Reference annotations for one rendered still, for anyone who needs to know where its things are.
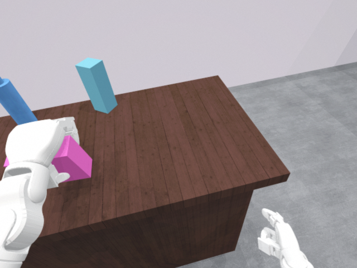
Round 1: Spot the robot left forearm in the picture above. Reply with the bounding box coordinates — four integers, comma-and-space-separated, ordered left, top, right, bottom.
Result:
0, 162, 50, 268

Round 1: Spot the robot right forearm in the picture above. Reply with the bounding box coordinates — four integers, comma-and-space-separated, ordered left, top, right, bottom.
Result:
279, 248, 314, 268

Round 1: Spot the left robot hand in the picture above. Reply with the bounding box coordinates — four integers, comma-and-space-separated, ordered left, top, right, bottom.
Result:
6, 117, 80, 189

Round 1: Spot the sponge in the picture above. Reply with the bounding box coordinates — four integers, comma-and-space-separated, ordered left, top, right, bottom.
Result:
4, 135, 92, 182

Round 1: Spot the right robot hand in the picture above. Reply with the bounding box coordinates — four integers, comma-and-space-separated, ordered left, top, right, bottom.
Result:
258, 208, 300, 259

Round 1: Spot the table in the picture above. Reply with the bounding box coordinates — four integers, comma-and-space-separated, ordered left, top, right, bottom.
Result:
0, 75, 290, 268

